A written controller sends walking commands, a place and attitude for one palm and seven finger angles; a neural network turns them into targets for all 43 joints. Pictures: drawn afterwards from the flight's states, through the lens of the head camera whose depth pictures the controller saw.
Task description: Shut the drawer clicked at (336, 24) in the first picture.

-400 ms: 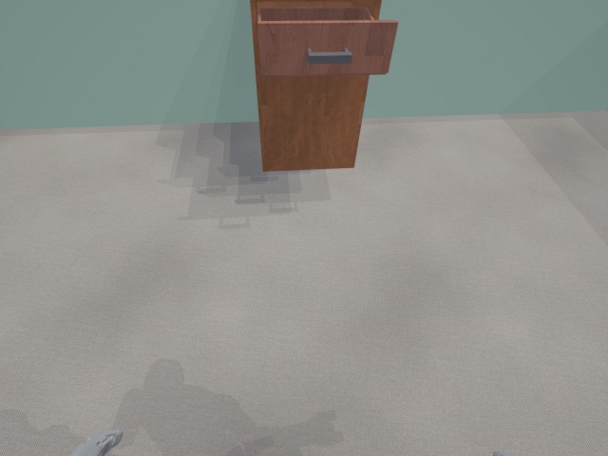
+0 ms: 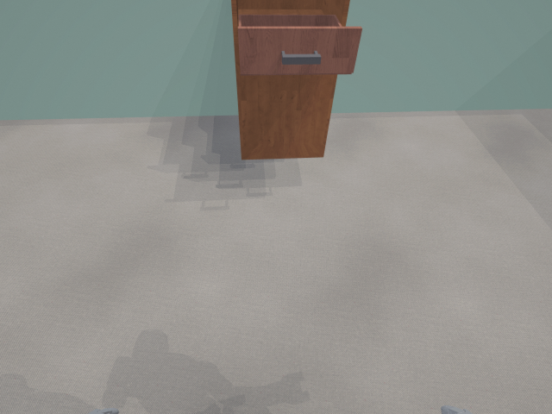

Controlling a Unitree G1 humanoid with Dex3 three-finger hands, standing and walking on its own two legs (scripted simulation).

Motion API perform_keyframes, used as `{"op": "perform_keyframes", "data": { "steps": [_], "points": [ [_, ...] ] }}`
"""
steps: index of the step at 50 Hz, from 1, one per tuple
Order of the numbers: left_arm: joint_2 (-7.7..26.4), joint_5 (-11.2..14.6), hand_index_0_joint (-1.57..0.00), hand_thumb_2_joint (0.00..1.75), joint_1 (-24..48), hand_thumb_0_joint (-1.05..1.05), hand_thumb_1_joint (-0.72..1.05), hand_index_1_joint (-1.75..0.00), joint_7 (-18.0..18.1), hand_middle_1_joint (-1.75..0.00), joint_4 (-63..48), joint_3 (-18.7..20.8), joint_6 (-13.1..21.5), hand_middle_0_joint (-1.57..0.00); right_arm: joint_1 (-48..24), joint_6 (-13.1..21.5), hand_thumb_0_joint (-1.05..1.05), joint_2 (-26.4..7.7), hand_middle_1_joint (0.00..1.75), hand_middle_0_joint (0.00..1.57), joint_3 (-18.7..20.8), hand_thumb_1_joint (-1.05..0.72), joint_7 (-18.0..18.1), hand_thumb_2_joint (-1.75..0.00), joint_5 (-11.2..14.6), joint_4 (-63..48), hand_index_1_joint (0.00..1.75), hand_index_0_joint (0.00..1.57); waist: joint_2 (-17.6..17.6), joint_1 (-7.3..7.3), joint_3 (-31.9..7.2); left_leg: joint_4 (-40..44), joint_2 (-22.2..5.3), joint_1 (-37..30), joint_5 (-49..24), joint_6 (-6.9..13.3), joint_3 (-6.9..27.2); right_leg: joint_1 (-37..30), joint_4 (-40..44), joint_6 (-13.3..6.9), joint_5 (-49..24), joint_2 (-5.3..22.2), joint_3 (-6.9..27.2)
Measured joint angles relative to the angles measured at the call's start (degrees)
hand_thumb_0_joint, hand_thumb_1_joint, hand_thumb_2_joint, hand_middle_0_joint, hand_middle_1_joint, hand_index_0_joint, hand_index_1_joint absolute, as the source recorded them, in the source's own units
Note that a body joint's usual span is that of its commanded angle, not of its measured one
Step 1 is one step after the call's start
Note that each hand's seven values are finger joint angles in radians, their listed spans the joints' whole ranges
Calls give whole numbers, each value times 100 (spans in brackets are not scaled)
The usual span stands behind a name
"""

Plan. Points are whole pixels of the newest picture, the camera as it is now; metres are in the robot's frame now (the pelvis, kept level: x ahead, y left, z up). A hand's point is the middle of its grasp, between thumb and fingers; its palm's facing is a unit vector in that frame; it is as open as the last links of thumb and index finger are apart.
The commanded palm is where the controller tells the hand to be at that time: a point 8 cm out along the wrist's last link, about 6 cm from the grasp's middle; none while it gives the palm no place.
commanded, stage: stand and wait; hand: left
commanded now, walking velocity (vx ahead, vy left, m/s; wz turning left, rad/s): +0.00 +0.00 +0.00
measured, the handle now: (300, 56) +1.24 -0.01 -0.04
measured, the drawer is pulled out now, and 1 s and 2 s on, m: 0.30 0.30 0.30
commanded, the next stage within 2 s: look at it before walking up in 0.82 s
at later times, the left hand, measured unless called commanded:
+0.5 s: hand out of the picture +0.05 +0.24 -0.15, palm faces -0.03 -0.94 -0.34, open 7.4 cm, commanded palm none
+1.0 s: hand out of the picture +0.04 +0.23 -0.15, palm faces -0.04 -0.94 -0.32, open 7.4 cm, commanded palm none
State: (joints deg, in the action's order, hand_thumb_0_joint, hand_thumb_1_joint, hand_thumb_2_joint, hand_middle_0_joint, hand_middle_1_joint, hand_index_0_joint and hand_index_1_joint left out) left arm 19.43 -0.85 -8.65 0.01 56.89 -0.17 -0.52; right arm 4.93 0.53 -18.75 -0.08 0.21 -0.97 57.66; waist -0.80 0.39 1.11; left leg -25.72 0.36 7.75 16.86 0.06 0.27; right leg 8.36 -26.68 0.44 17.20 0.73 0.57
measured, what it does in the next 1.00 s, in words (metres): stands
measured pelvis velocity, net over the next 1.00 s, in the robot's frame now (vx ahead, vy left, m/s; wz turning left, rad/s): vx -0.03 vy -0.01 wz -0.01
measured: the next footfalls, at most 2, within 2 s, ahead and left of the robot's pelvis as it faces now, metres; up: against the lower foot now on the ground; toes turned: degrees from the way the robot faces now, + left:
none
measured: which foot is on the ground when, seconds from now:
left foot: down 0.00-1.00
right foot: down 0.00-1.00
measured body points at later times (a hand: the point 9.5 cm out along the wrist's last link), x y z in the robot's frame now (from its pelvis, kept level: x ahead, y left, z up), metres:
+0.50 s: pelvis -0.03 -0.01 +0.01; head -0.03 -0.01 +0.45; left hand +0.06 +0.28 -0.12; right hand +0.05 -0.31 -0.13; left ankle -0.03 +0.12 -0.74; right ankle -0.03 -0.12 -0.74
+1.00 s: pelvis -0.03 -0.01 +0.01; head -0.02 -0.01 +0.46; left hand +0.04 +0.28 -0.13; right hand +0.04 -0.31 -0.13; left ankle -0.03 +0.12 -0.74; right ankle -0.03 -0.12 -0.74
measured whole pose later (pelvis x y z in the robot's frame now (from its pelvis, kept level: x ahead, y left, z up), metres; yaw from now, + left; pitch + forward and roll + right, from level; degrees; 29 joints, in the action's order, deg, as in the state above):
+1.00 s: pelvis -0.03 -0.01 +0.01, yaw +0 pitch -1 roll +0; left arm 19.6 -0.8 -8.5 -0.5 62.4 -0.2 0.1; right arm 7.5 0.8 -19.2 -0.4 -0.2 -0.6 64.1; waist -0.4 -0.1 2.1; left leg -21.2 -1.0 7.8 12.0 -1.1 0.4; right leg 8.4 -21.8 -0.5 12.1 -0.5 0.4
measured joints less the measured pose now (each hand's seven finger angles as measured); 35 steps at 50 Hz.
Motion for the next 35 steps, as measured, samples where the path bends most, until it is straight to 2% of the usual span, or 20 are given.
{"op": "perform_keyframes", "data": {
  "steps": [12, 35],
  "points": [
    [44, 15, -20, 89, -61, 1, 90, -30, -26, -30, 323, 15, 5, -20, 234, -24, 1, -96, 30, 20, -3, -91, -3, -90, 25, 380, 30, 20, 58, -30, 107, 218, -70, -48, -233, -68, 34, -55, 225, -63, -233, -69, -35],
    [-4, 1, -20, 89, 100, 1, 90, -30, -54, -30, 455, -4, 60, -20, 254, 17, 0, -60, 30, 20, -26, -91, -45, -90, 20, 581, 30, 20, 64, -62, 28, 420, -136, -3, -499, -125, 29, -1, 430, -110, -508, -132, -29]
  ]
}}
